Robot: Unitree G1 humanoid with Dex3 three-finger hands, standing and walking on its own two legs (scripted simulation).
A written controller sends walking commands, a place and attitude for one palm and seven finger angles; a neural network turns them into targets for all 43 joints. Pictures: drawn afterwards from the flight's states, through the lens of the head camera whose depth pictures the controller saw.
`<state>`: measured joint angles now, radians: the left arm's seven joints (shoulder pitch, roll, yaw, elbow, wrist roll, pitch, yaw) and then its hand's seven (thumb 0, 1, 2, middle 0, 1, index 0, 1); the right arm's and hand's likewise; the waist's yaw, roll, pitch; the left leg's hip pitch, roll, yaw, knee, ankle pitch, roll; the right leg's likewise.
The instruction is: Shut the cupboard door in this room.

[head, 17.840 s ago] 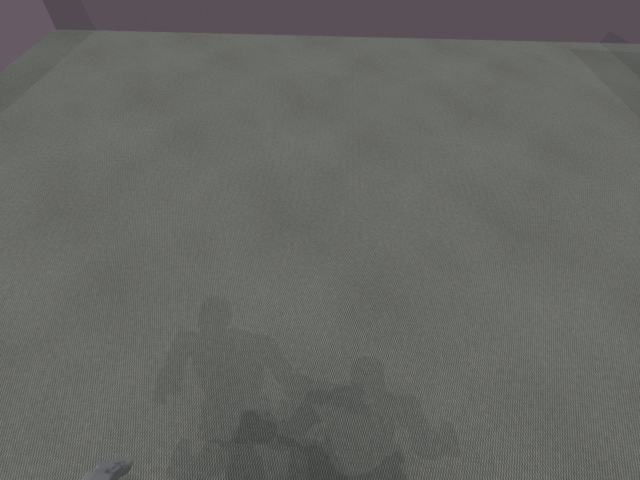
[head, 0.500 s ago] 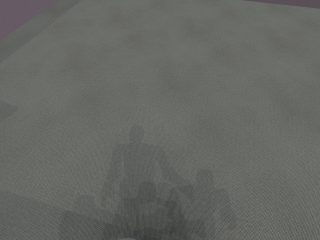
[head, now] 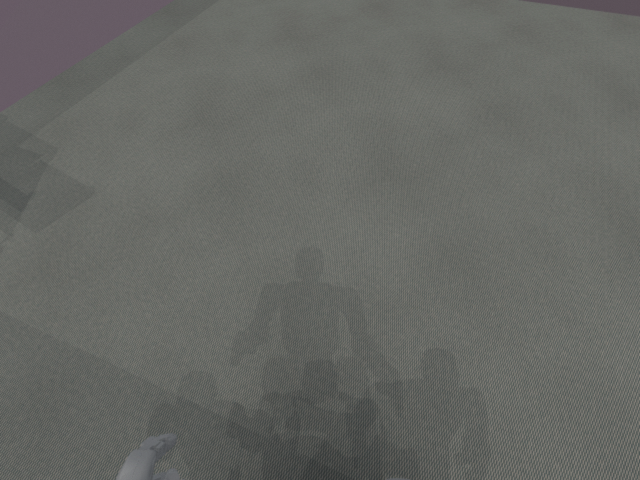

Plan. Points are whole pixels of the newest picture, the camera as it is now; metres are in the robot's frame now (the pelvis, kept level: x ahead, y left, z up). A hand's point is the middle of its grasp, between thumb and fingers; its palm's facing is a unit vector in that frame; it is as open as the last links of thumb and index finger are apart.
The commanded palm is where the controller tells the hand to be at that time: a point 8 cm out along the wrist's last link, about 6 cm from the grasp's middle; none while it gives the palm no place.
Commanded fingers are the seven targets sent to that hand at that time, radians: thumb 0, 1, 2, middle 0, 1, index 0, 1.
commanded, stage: turn or walk to find it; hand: left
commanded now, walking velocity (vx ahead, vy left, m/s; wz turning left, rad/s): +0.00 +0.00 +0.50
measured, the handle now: out of the picture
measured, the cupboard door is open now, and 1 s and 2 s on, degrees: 80 80 80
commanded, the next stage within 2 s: none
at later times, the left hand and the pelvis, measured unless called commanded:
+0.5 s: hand out of the picture -0.06 +0.17 -0.16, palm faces +0.32 -0.91 -0.27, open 7.3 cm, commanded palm none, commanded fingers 0.00 0.90 0.90 -0.20 -0.30 -0.20 -0.30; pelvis -0.03 -0.03 +0.00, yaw +16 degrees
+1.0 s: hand out of the picture -0.05 +0.23 -0.15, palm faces +0.49 -0.83 -0.27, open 7.4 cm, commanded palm none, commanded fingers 0.00 0.90 0.90 -0.20 -0.30 -0.20 -0.30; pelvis -0.05 -0.01 +0.00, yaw +29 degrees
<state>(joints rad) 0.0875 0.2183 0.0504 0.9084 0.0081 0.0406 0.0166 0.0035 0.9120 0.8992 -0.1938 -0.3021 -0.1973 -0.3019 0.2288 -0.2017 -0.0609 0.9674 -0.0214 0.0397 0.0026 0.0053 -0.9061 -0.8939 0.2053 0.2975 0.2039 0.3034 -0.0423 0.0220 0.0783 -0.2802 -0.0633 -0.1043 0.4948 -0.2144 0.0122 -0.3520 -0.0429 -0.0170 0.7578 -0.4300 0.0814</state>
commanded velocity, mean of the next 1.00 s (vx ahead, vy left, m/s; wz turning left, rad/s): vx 0.04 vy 0.00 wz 0.50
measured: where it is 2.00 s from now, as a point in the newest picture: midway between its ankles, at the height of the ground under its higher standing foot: outside the picture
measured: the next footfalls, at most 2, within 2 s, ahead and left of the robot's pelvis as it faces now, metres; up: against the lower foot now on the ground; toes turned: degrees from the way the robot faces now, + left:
right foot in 0.04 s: +0.04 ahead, -0.12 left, +0.00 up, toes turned -1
left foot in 0.58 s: -0.06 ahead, +0.11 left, +0.00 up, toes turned +24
